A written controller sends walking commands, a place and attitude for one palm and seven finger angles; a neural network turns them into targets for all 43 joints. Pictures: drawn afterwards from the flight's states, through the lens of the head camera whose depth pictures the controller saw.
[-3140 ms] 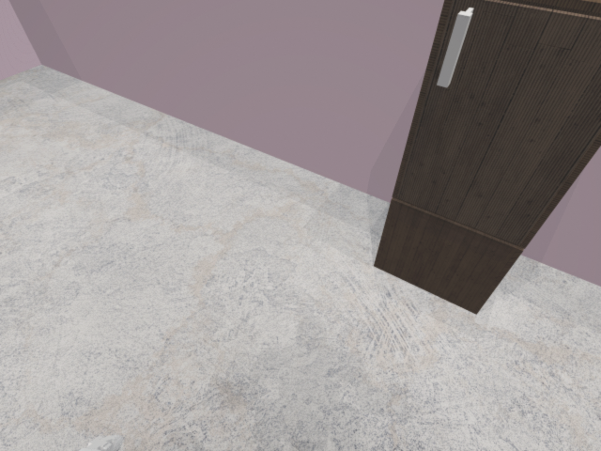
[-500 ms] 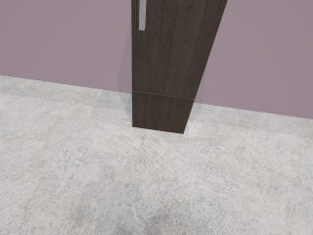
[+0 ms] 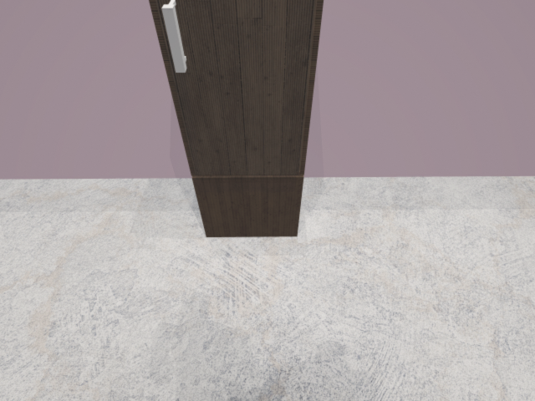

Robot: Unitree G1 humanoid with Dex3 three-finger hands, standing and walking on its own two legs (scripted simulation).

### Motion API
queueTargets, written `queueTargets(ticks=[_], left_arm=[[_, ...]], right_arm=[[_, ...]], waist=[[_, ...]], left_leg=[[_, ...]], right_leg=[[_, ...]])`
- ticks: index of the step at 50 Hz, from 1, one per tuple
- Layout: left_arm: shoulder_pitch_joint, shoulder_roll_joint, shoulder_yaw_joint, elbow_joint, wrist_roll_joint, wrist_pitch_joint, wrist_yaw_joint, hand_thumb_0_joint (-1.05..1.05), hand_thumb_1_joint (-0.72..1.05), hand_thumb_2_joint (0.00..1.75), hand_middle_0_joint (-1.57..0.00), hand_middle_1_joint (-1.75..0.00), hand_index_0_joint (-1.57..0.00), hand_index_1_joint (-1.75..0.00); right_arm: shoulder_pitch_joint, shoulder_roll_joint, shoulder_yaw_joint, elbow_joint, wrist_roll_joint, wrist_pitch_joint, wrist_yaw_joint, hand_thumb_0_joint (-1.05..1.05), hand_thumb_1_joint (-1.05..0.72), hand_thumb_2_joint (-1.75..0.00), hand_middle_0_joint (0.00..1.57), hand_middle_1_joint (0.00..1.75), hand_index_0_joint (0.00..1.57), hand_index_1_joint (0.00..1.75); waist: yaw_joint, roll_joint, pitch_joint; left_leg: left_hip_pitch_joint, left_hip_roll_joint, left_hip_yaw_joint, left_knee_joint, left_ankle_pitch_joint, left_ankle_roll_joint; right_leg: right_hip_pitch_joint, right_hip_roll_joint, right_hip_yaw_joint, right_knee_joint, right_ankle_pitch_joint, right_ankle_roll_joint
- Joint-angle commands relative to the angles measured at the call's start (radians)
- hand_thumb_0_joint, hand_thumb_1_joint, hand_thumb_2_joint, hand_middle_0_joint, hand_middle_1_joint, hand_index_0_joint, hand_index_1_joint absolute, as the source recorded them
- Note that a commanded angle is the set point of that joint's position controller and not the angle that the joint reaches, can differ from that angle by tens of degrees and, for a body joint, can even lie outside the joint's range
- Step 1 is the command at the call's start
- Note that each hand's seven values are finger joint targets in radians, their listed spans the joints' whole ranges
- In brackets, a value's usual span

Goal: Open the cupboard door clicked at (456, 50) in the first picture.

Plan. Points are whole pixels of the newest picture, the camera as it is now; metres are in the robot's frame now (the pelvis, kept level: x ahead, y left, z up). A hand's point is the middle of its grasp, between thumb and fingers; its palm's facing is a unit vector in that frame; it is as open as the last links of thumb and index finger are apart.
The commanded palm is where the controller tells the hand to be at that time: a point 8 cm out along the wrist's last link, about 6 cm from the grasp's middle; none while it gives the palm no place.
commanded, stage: take the last steps up to it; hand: left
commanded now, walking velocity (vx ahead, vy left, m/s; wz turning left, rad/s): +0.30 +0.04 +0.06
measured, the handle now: (176, 36) +0.89 +0.24 +0.16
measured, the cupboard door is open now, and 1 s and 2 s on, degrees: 0 0 0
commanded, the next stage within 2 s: come to a stop and stand still in 0.66 s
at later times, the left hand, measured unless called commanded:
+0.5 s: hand out of the picture +0.15 +0.24 -0.19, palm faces +0.08 -0.99 -0.14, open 7.4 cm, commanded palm none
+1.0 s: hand (188, 260) +0.44 +0.19 -0.16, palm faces +0.02 -0.98 -0.21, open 7.3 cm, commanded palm none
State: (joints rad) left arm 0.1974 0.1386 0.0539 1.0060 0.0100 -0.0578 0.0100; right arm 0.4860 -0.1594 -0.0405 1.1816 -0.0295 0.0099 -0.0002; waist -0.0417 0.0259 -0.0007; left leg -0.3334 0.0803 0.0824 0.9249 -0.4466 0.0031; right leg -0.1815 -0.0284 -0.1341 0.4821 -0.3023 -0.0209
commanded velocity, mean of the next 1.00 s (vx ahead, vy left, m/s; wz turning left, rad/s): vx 0.09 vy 0.03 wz -0.01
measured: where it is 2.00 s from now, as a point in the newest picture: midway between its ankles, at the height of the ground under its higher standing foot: (250, 397)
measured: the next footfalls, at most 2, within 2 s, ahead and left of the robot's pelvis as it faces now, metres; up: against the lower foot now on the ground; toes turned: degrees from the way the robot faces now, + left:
left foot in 0.34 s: +0.28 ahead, +0.15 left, +0.00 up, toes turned +11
right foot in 0.86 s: +0.44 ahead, -0.07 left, +0.00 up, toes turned -9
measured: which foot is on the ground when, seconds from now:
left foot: up 0.00-0.32, down 0.34-0.86, up 0.88-1.00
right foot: down 0.00-0.34, up 0.36-0.84, down 0.86-1.00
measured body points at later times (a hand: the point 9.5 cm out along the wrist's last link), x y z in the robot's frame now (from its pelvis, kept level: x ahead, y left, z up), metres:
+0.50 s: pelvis +0.20 +0.07 -0.01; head +0.22 +0.09 +0.44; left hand +0.14 +0.29 -0.17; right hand +0.28 -0.16 -0.14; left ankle +0.24 +0.14 -0.74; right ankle +0.12 -0.06 -0.64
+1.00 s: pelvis +0.34 +0.03 +0.00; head +0.38 +0.01 +0.44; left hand +0.44 +0.25 -0.14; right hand +0.29 -0.17 -0.17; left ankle +0.27 +0.15 -0.68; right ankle +0.40 -0.07 -0.74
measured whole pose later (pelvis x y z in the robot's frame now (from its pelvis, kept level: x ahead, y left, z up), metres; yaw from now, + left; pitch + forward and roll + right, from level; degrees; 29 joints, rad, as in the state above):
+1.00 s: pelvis +0.34 +0.03 +0.00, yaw +0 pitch -1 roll +1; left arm 0.10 0.11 0.04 1.01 0.02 -0.03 0.05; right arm 0.32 -0.12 -0.04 1.13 0.00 0.03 -0.03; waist -0.03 0.03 0.10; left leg -0.31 0.03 0.06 0.97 -0.58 -0.03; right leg -0.33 -0.07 -0.15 0.55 -0.20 -0.05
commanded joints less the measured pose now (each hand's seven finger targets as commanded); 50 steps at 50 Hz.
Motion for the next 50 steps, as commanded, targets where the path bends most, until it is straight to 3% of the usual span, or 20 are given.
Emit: queueTargets(ticks=[1, 4, 12, 13, 15, 16, 17, 18, 21, 23, 26, 38, 40, 41, 42, 43, 44, 46, 48, 50], left_arm=[[0.184, 0.1, 0.01, 0.041, 0.015, -0.003, 0.012, 0.0, 0.9, 0.9, -0.2, -0.3, -0.2, -0.3], [0.191, 0.101, -0.002, 0.052, 0.015, -0.019, 0.012, 0.0, 0.9, 0.9, -0.2, -0.3, -0.2, -0.3], [0.228, 0.16, 0.003, 0.091, 0.022, -0.024, 0.019, 0.0, 0.9, 0.9, -0.2, -0.3, -0.2, -0.3], [0.229, 0.17, 0.007, 0.094, 0.024, -0.023, 0.018, 0.0, 0.9, 0.9, -0.2, -0.3, -0.2, -0.3], [0.218, 0.178, 0.012, 0.093, 0.019, -0.018, 0.017, 0.0, 0.9, 0.9, -0.2, -0.3, -0.2, -0.3], [0.253, 0.149, 0.008, 0.092, 0.01, -0.015, 0.01, 0.0, 0.9, 0.9, -0.2, -0.3, -0.2, -0.3], [0.315, 0.088, 0.001, 0.077, -0.004, -0.01, -0.002, 0.0, 0.9, 0.9, -0.2, -0.3, -0.2, -0.3], [0.252, 0.105, -0.002, 0.038, -0.001, -0.009, -0.001, 0.0, 0.9, 0.9, -0.2, -0.3, -0.2, -0.3], [0.159, 0.081, 0.006, 0.052, 0.01, -0.004, -0.011, 0.0, 0.9, 0.9, -0.2, -0.3, -0.2, -0.3], [0.203, 0.047, 0.003, 0.075, 0.02, 0.015, -0.019, 0.0, 0.9, 0.9, -0.2, -0.3, -0.2, -0.3], [0.249, 0.024, 0.004, 0.079, 0.025, 0.043, -0.014, 0.0, 0.9, 0.9, -0.2, -0.3, -0.2, -0.3], [-0.029, 0.044, 0.0, -0.028, 0.018, 0.04, -0.014, 0.0, 0.9, 0.9, -0.2, -0.3, -0.2, -0.3], [0.032, 0.038, -0.005, -0.002, 0.018, 0.032, -0.005, 0.0, 0.9, 0.9, -0.2, -0.3, -0.2, -0.3], [0.124, 0.064, -0.002, 0.028, 0.017, 0.02, 0.003, 0.0, 0.9, 0.9, -0.2, -0.3, -0.2, -0.3], [0.197, 0.137, 0.007, 0.052, 0.02, 0.009, 0.018, 0.0, 0.9, 0.9, -0.2, -0.3, -0.2, -0.3], [0.213, 0.2, 0.013, 0.058, 0.012, 0.005, 0.027, 0.0, 0.9, 0.9, -0.2, -0.3, -0.2, -0.3], [0.194, 0.224, 0.012, 0.045, 0.007, 0.016, 0.029, 0.0, 0.9, 0.9, -0.2, -0.3, -0.2, -0.3], [0.133, 0.203, 0.024, 0.029, 0.009, 0.029, 0.042, 0.0, 0.9, 0.9, -0.2, -0.3, -0.2, -0.3], [0.068, 0.187, 0.028, 0.009, 0.013, 0.046, 0.052, 0.0, 0.9, 0.9, -0.2, -0.3, -0.2, -0.3], [0.042, 0.19, 0.036, -0.015, 0.017, 0.052, 0.053, 0.0, 0.9, 0.9, -0.2, -0.3, -0.2, -0.3]], right_arm=[[-0.124, -0.032, -0.024, -0.124, -0.004, -0.034, 0.008, 0.0, -0.9, -0.9, 0.2, 0.3, 0.2, 0.3], [-0.122, -0.007, -0.025, -0.131, -0.002, -0.022, 0.019, 0.0, -0.9, -0.9, 0.2, 0.3, 0.2, 0.3], [-0.317, -0.038, -0.019, -0.227, 0.01, -0.039, 0.043, 0.0, -0.9, -0.9, 0.2, 0.3, 0.2, 0.3], [-0.301, -0.048, -0.022, -0.226, 0.01, -0.044, 0.041, 0.0, -0.9, -0.9, 0.2, 0.3, 0.2, 0.3], [-0.11, -0.089, -0.034, -0.169, 0.0, -0.055, 0.026, 0.0, -0.9, -0.9, 0.2, 0.3, 0.2, 0.3], [0.027, -0.168, -0.05, -0.131, -0.011, -0.061, 0.012, 0.0, -0.9, -0.9, 0.2, 0.3, 0.2, 0.3], [0.111, -0.281, -0.075, -0.113, -0.015, -0.068, 0.0, 0.0, -0.9, -0.9, 0.2, 0.3, 0.2, 0.3], [0.118, -0.312, -0.073, -0.114, 0.006, -0.057, -0.011, 0.0, -0.9, -0.9, 0.2, 0.3, 0.2, 0.3], [-0.132, -0.155, -0.037, -0.165, 0.009, -0.076, -0.02, 0.0, -0.9, -0.9, 0.2, 0.3, 0.2, 0.3], [-0.165, -0.098, -0.018, -0.154, 0.011, -0.093, -0.022, 0.0, -0.9, -0.9, 0.2, 0.3, 0.2, 0.3], [-0.176, -0.076, -0.016, -0.15, 0.013, -0.096, -0.024, 0.0, -0.9, -0.9, 0.2, 0.3, 0.2, 0.3], [-0.04, -0.094, -0.023, -0.075, -0.002, -0.072, -0.028, 0.0, -0.9, -0.9, 0.2, 0.3, 0.2, 0.3], [-0.051, -0.083, -0.012, -0.068, 0.0, -0.063, -0.036, 0.0, -0.9, -0.9, 0.2, 0.3, 0.2, 0.3], [-0.06, -0.077, -0.008, -0.065, 0.008, -0.065, -0.037, 0.0, -0.9, -0.9, 0.2, 0.3, 0.2, 0.3], [-0.04, -0.048, -0.004, -0.071, 0.022, -0.066, -0.033, 0.0, -0.9, -0.9, 0.2, 0.3, 0.2, 0.3], [-0.009, -0.018, 0.0, -0.078, 0.034, -0.052, -0.03, 0.0, -0.9, -0.9, 0.2, 0.3, 0.2, 0.3], [-0.005, -0.03, -0.01, -0.08, 0.038, -0.033, -0.04, 0.0, -0.9, -0.9, 0.2, 0.3, 0.2, 0.3], [-0.075, -0.029, -0.014, -0.091, 0.036, -0.003, -0.043, 0.0, -0.9, -0.9, 0.2, 0.3, 0.2, 0.3], [-0.117, -0.025, -0.021, -0.102, 0.03, 0.015, -0.042, 0.0, -0.9, -0.9, 0.2, 0.3, 0.2, 0.3], [-0.13, -0.019, -0.028, -0.112, 0.022, 0.036, -0.032, 0.0, -0.9, -0.9, 0.2, 0.3, 0.2, 0.3]], waist=[[0.058, -0.092, 0.163], [0.034, -0.117, 0.158], [0.048, -0.183, 0.17], [0.035, -0.161, 0.156], [-0.053, -0.095, 0.045], [-0.096, 0.054, -0.075], [-0.092, 0.343, -0.199], [-0.095, 0.299, -0.203], [-0.016, 0.053, 0.005], [0.036, 0.022, 0.044], [0.067, 0.054, 0.03], [0.006, 0.063, 0.119], [0.041, 0.027, 0.08], [0.087, -0.019, 0.013], [0.096, -0.145, -0.094], [0.069, -0.233, -0.153], [0.065, -0.169, -0.153], [0.084, -0.236, -0.113], [0.076, -0.121, -0.055], [0.061, -0.091, -0.07]], left_leg=[[-0.334, 0.066, -0.033, 0.142, 0.136, -0.016], [-0.311, 0.057, -0.004, 0.091, 0.216, -0.034], [-0.193, 0.036, 0.038, -0.203, 0.258, 0.001], [-0.127, 0.016, 0.05, -0.229, 0.227, 0.014], [0.16, -0.042, 0.073, -0.342, 0.276, 0.032], [0.379, 0.042, -0.022, -0.395, 0.298, 0.059], [0.573, 0.312, -0.422, -0.517, 0.351, 0.153], [0.545, 0.372, -0.545, -0.616, 0.317, 0.208], [0.235, 0.301, -0.321, -0.67, 0.293, 0.167], [0.102, 0.237, -0.176, -0.69, 0.384, 0.133], [0.078, 0.197, -0.083, -0.726, 0.388, 0.139], [0.243, 0.212, -0.056, -0.656, 0.567, 0.165], [0.23, 0.17, -0.01, -0.522, 0.724, 0.117], [0.207, 0.129, 0.014, -0.414, 0.727, 0.071], [0.078, 0.07, 0.041, -0.3, 0.521, 0.018], [0.011, -0.016, 0.056, -0.183, 0.006, -0.027], [0.023, -0.033, 0.002, -0.088, -0.179, -0.029], [-0.036, -0.021, -0.044, 0.074, -0.201, -0.031], [-0.084, -0.027, -0.083, 0.153, -0.16, -0.033], [-0.1, -0.046, -0.086, 0.197, -0.098, -0.045]], right_leg=[[0.068, -0.293, 0.262, -0.332, -0.007, -0.107], [0.047, -0.255, 0.15, -0.328, 0.185, -0.096], [0.076, -0.258, 0.096, -0.259, 0.376, -0.085], [0.069, -0.263, 0.097, -0.212, 0.425, -0.088], [0.02, -0.208, 0.03, 0.056, 0.539, -0.057], [-0.073, -0.138, -0.012, 0.296, 0.396, -0.022], [-0.308, 0.025, -0.046, 0.635, -0.185, 0.023], [-0.38, 0.023, 0.084, 0.818, -0.297, 0.002], [-0.427, -0.099, 0.136, 0.873, -0.059, 0.005], [-0.329, -0.113, 0.126, 0.787, -0.001, 0.019], [-0.311, -0.107, 0.108, 0.69, 0.047, 0.035], [-0.298, -0.064, 0.036, 0.183, 0.04, 0.025], [-0.138, -0.027, 0.014, 0.045, 0.134, 0.019], [0.012, -0.044, 0.042, -0.066, 0.331, 0.023], [0.214, -0.178, 0.193, -0.025, 0.731, -0.016], [0.281, -0.368, 0.331, -0.01, 1.129, -0.125], [0.232, -0.416, 0.297, -0.012, 1.246, -0.199], [0.149, -0.401, 0.31, -0.036, 1.144, -0.236], [0.087, -0.387, 0.273, -0.058, 1.031, -0.224], [0.047, -0.349, 0.222, -0.071, 0.945, -0.184]])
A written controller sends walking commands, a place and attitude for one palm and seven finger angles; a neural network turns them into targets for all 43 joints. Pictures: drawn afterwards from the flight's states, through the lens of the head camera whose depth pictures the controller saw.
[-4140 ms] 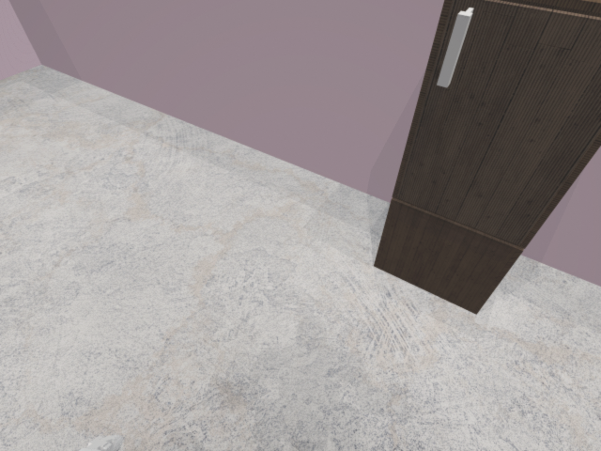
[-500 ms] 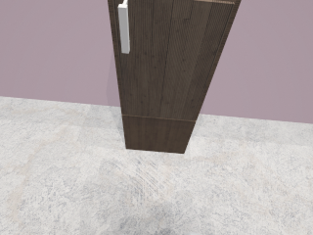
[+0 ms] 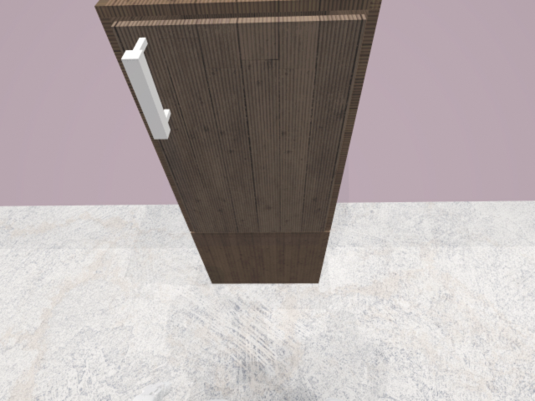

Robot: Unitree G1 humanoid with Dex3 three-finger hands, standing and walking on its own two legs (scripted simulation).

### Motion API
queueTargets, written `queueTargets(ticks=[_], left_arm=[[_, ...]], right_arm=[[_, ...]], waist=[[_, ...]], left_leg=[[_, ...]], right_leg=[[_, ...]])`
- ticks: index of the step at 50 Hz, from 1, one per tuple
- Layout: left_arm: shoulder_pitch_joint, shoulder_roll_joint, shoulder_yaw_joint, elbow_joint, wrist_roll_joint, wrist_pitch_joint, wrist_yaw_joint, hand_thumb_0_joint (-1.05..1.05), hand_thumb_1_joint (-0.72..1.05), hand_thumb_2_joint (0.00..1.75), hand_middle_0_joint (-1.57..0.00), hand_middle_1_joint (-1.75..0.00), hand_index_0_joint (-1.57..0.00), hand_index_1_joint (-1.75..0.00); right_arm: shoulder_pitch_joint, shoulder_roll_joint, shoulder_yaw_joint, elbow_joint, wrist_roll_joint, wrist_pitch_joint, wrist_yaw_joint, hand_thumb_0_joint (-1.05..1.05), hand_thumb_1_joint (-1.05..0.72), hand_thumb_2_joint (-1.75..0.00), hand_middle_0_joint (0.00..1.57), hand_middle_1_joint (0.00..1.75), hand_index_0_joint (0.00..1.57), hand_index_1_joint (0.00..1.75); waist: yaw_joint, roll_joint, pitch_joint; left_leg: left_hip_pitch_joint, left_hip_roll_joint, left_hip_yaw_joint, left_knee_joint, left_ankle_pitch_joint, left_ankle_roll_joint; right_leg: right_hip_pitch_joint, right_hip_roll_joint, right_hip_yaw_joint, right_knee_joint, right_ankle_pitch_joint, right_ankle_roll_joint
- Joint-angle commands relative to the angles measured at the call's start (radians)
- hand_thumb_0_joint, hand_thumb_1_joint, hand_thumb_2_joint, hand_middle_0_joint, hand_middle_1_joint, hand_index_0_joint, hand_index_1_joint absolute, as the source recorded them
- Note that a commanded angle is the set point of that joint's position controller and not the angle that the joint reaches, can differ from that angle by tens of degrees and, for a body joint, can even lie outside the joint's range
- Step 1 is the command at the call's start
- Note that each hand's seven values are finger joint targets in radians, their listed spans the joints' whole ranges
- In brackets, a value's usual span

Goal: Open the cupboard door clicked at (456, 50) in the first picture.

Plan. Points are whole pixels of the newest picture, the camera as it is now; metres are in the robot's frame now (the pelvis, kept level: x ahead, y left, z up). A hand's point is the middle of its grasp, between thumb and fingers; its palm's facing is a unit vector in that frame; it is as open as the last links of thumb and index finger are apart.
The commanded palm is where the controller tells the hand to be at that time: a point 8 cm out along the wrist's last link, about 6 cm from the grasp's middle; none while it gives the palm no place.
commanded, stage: come to a stop and stand still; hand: left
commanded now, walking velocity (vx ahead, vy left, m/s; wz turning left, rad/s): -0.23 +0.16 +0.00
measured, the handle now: (152, 90) +0.56 +0.21 +0.16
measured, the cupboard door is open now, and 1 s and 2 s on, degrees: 0 0 0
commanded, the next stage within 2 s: look again from close up in 1.20 s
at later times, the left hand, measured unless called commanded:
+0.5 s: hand out of the picture -0.04 +0.27 -0.17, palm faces +0.05 -0.98 -0.18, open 7.4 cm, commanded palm none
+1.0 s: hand out of the picture +0.02 +0.18 -0.16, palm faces +0.00 -0.97 -0.24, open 7.2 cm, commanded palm none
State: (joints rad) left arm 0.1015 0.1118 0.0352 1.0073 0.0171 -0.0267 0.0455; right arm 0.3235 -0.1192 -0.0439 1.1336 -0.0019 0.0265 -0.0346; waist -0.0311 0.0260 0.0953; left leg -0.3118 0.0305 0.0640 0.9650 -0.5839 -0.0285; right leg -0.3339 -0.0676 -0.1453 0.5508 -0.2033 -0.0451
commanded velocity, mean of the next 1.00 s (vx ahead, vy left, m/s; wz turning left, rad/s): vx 0.03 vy -0.05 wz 0.00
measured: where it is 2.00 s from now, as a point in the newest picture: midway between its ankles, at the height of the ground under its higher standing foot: outside the picture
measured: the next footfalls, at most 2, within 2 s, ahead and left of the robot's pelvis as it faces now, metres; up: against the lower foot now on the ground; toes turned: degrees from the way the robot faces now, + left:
left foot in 0.28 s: +0.04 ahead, +0.14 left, +0.00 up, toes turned +2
right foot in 0.76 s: -0.02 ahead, -0.08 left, +0.00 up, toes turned -3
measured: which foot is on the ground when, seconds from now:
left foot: up 0.00-0.26, down 0.28-1.00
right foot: down 0.00-0.28, up 0.30-0.74, down 0.76-1.00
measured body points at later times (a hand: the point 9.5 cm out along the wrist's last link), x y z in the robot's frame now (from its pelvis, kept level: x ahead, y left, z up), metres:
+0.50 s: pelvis -0.03 +0.07 +0.02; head -0.02 +0.11 +0.46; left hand -0.04 +0.32 -0.16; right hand -0.01 -0.16 -0.12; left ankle -0.03 +0.17 -0.73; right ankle -0.07 -0.08 -0.66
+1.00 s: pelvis -0.02 +0.00 +0.01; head -0.03 -0.01 +0.46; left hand +0.02 +0.24 -0.14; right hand -0.07 -0.20 -0.16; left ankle -0.03 +0.17 -0.73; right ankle -0.06 -0.08 -0.73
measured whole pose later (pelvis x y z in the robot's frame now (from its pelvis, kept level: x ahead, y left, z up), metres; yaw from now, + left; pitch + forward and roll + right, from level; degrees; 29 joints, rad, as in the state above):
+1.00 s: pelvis -0.02 +0.00 +0.01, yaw -1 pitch -1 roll +0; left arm 0.21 0.15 0.02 1.11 0.00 -0.01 0.04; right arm 0.32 -0.13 -0.01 1.18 -0.02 0.00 -0.03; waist -0.03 0.03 0.00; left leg -0.16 0.09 0.04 0.43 -0.25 -0.07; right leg -0.13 0.02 -0.08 0.44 -0.29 -0.04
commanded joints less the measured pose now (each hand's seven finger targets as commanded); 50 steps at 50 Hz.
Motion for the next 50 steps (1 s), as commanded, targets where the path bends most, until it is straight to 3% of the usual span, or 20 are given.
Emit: queueTargets(ticks=[1, 7, 11, 12, 13, 14, 15, 18, 20, 23, 30, 33, 36, 37, 38, 39, 40, 41, 46, 50], left_arm=[[0.12, 0.219, 0.058, -0.028, 0.01, 0.024, 0.016, 0.0, 0.9, 0.9, -0.2, -0.3, -0.2, -0.3], [0.051, 0.239, 0.065, -0.081, 0.021, 0.039, 0.007, 0.0, 0.9, 0.9, -0.2, -0.3, -0.2, -0.3], [0.043, 0.242, 0.064, -0.087, 0.021, 0.052, -0.004, 0.0, 0.9, 0.9, -0.2, -0.3, -0.2, -0.3], [0.039, 0.225, 0.057, -0.087, 0.013, 0.059, -0.008, 0.0, 0.9, 0.9, -0.2, -0.3, -0.2, -0.3], [0.071, 0.169, 0.04, -0.086, 0.003, 0.065, -0.012, 0.0, 0.9, 0.9, -0.2, -0.3, -0.2, -0.3], [0.094, 0.102, 0.027, -0.095, -0.006, 0.07, -0.015, 0.0, 0.9, 0.9, -0.2, -0.3, -0.2, -0.3], [0.072, 0.136, 0.033, -0.091, 0.0, 0.075, -0.016, 0.0, 0.9, 0.9, -0.2, -0.3, -0.2, -0.3], [0.156, 0.166, 0.052, -0.028, 0.014, 0.075, -0.04, 0.0, 0.9, 0.9, -0.2, -0.3, -0.2, -0.3], [0.208, 0.163, 0.047, 0.008, 0.014, 0.065, -0.046, 0.0, 0.9, 0.9, -0.2, -0.3, -0.2, -0.3], [0.203, 0.172, 0.044, 0.009, 0.014, 0.059, -0.048, 0.0, 0.9, 0.9, -0.2, -0.3, -0.2, -0.3], [0.151, 0.114, 0.02, 0.004, 0.0, 0.061, -0.045, 0.0, 0.9, 0.9, -0.2, -0.3, -0.2, -0.3], [0.171, 0.095, 0.01, 0.026, -0.007, 0.052, -0.04, 0.0, 0.9, 0.9, -0.2, -0.3, -0.2, -0.3], [0.256, 0.092, 0.008, 0.076, -0.008, 0.04, -0.032, 0.0, 0.9, 0.9, -0.2, -0.3, -0.2, -0.3], [0.272, 0.117, 0.009, 0.086, -0.004, 0.031, -0.026, 0.0, 0.9, 0.9, -0.2, -0.3, -0.2, -0.3], [0.263, 0.159, 0.01, 0.092, -0.003, 0.02, -0.017, 0.0, 0.9, 0.9, -0.2, -0.3, -0.2, -0.3], [0.237, 0.187, 0.009, 0.095, -0.005, 0.014, -0.014, 0.0, 0.9, 0.9, -0.2, -0.3, -0.2, -0.3], [0.211, 0.192, 0.005, 0.087, -0.005, 0.015, -0.016, 0.0, 0.9, 0.9, -0.2, -0.3, -0.2, -0.3], [0.202, 0.182, 0.008, 0.091, -0.006, 0.008, -0.014, 0.0, 0.9, 0.9, -0.2, -0.3, -0.2, -0.3], [0.196, 0.128, -0.01, 0.097, -0.016, 0.01, -0.008, 0.0, 0.9, 0.9, -0.2, -0.3, -0.2, -0.3], [0.205, 0.134, -0.006, 0.096, -0.016, 0.012, -0.006, 0.0, 0.9, 0.9, -0.2, -0.3, -0.2, -0.3]], right_arm=[[0.03, -0.063, -0.031, -0.073, -0.008, 0.028, 0.007, 0.0, -0.9, -0.9, 0.2, 0.3, 0.2, 0.3], [-0.006, -0.091, -0.035, -0.131, -0.015, 0.031, 0.026, 0.0, -0.9, -0.9, 0.2, 0.3, 0.2, 0.3], [0.044, -0.093, -0.026, -0.136, -0.012, 0.0, 0.028, 0.0, -0.9, -0.9, 0.2, 0.3, 0.2, 0.3], [0.089, -0.104, -0.024, -0.125, -0.012, -0.008, 0.027, 0.0, -0.9, -0.9, 0.2, 0.3, 0.2, 0.3], [0.091, -0.162, -0.03, -0.125, -0.017, -0.021, 0.024, 0.0, -0.9, -0.9, 0.2, 0.3, 0.2, 0.3], [0.032, -0.241, -0.042, -0.159, -0.029, -0.026, 0.021, 0.0, -0.9, -0.9, 0.2, 0.3, 0.2, 0.3], [-0.074, -0.261, -0.034, -0.196, -0.037, -0.018, 0.016, 0.0, -0.9, -0.9, 0.2, 0.3, 0.2, 0.3], [-0.161, -0.207, -0.013, -0.202, -0.035, -0.033, -0.004, 0.0, -0.9, -0.9, 0.2, 0.3, 0.2, 0.3], [-0.11, -0.197, -0.013, -0.186, -0.027, -0.043, -0.009, 0.0, -0.9, -0.9, 0.2, 0.3, 0.2, 0.3], [-0.017, -0.189, -0.021, -0.154, -0.019, -0.049, -0.018, 0.0, -0.9, -0.9, 0.2, 0.3, 0.2, 0.3], [0.087, -0.193, -0.024, -0.087, -0.026, -0.046, -0.031, 0.0, -0.9, -0.9, 0.2, 0.3, 0.2, 0.3], [0.06, -0.192, -0.023, -0.066, -0.025, -0.04, -0.024, 0.0, -0.9, -0.9, 0.2, 0.3, 0.2, 0.3], [0.032, -0.179, -0.021, -0.049, -0.014, -0.037, -0.017, 0.0, -0.9, -0.9, 0.2, 0.3, 0.2, 0.3], [0.041, -0.147, -0.018, -0.044, -0.008, -0.039, -0.012, 0.0, -0.9, -0.9, 0.2, 0.3, 0.2, 0.3], [0.047, -0.098, -0.005, -0.043, -0.001, -0.039, -0.006, 0.0, -0.9, -0.9, 0.2, 0.3, 0.2, 0.3], [0.036, -0.055, 0.012, -0.047, -0.003, -0.036, 0.0, 0.0, -0.9, -0.9, 0.2, 0.3, 0.2, 0.3], [0.039, -0.051, 0.013, -0.042, -0.008, -0.034, 0.005, 0.0, -0.9, -0.9, 0.2, 0.3, 0.2, 0.3], [0.035, -0.047, 0.015, -0.03, -0.017, -0.027, 0.002, 0.0, -0.9, -0.9, 0.2, 0.3, 0.2, 0.3], [0.076, -0.066, 0.021, 0.022, -0.015, -0.029, -0.003, 0.0, -0.9, -0.9, 0.2, 0.3, 0.2, 0.3], [0.059, -0.071, 0.021, 0.026, -0.014, -0.026, -0.006, 0.0, -0.9, -0.9, 0.2, 0.3, 0.2, 0.3]], waist=[[0.043, -0.109, -0.168], [0.034, -0.233, -0.178], [0.005, -0.247, -0.177], [-0.018, -0.188, -0.168], [-0.016, 0.039, -0.144], [-0.012, 0.334, -0.056], [0.006, 0.265, 0.028], [0.066, 0.144, 0.032], [0.053, 0.099, -0.01], [0.021, 0.072, -0.046], [-0.025, 0.123, -0.108], [-0.013, 0.176, -0.107], [0.037, 0.125, -0.128], [0.039, 0.047, -0.133], [0.031, -0.062, -0.132], [0.022, -0.163, -0.087], [0.015, -0.137, -0.072], [0.02, -0.236, -0.048], [0.017, -0.101, -0.01], [0.025, -0.055, -0.008]], left_leg=[[-0.118, 0.0, -0.065, 0.171, 0.071, -0.02], [-0.062, 0.008, -0.041, -0.008, 0.139, -0.026], [0.116, -0.011, 0.006, -0.345, 0.254, 0.001], [0.208, -0.005, 0.0, -0.484, 0.327, 0.005], [0.208, 0.094, -0.162, -0.628, 0.202, 0.022], [0.013, 0.299, -0.442, -0.828, -0.004, 0.077], [-0.184, 0.351, -0.5, -0.906, -0.146, 0.136], [-0.118, 0.241, -0.346, -0.864, -0.027, 0.102], [0.052, 0.2, -0.254, -0.832, 0.118, 0.085], [0.21, 0.223, -0.226, -0.796, 0.29, 0.108], [0.329, 0.278, -0.209, -0.674, 0.832, 0.185], [0.257, 0.245, -0.191, -0.647, 0.834, 0.174], [0.144, 0.188, -0.15, -0.597, 0.645, 0.118], [0.084, 0.148, -0.114, -0.555, 0.549, 0.077], [0.002, 0.098, -0.061, -0.507, 0.406, 0.036], [-0.025, 0.045, -0.017, -0.506, 0.267, 0.011], [0.025, 0.039, -0.018, -0.498, 0.247, 0.011], [0.041, 0.044, -0.013, -0.493, 0.29, 0.009], [0.113, 0.077, -0.034, -0.566, 0.504, 0.01], [0.121, 0.083, -0.028, -0.57, 0.516, 0.005]], right_leg=[[0.169, -0.299, 0.211, -0.151, 0.778, -0.148], [0.09, -0.258, 0.202, -0.211, 0.34, -0.123], [0.0, -0.188, 0.206, -0.194, -0.038, -0.065], [-0.076, -0.15, 0.185, -0.146, -0.179, -0.023], [-0.165, -0.066, 0.137, 0.016, -0.279, 0.024], [-0.204, 0.047, 0.074, 0.19, -0.338, 0.077], [-0.133, 0.026, 0.18, 0.277, -0.273, 0.065], [-0.154, 0.051, 0.214, 0.465, -0.127, 0.069], [-0.218, 0.062, 0.204, 0.503, -0.07, 0.083], [-0.267, 0.047, 0.204, 0.488, -0.06, 0.096], [-0.134, 0.021, 0.148, 0.232, -0.223, 0.097], [-0.003, 0.036, 0.112, 0.067, -0.216, 0.083], [0.185, 0.039, 0.084, -0.16, 0.029, 0.074], [0.264, -0.005, 0.133, -0.225, 0.099, 0.065], [0.318, -0.114, 0.245, -0.25, 0.126, 0.033], [0.258, -0.187, 0.294, -0.272, 0.14, -0.012], [0.179, -0.206, 0.282, -0.284, 0.064, -0.031], [0.146, -0.161, 0.279, -0.294, 0.094, -0.039], [0.149, -0.067, 0.181, -0.224, 0.224, 0.001], [0.169, -0.057, 0.172, -0.226, 0.226, 0.013]])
